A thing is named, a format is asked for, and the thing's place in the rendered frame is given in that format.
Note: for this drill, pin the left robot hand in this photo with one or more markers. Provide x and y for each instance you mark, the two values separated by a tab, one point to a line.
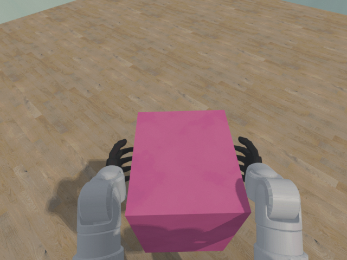
116	154

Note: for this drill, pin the right robot hand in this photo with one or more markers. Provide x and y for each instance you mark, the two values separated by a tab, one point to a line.
250	152

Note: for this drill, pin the carton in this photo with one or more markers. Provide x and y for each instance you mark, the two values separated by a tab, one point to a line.
186	191

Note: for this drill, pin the robot right forearm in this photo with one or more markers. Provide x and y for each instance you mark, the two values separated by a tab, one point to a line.
277	214

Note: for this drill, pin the robot left forearm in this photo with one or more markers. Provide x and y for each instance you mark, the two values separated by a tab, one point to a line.
99	216

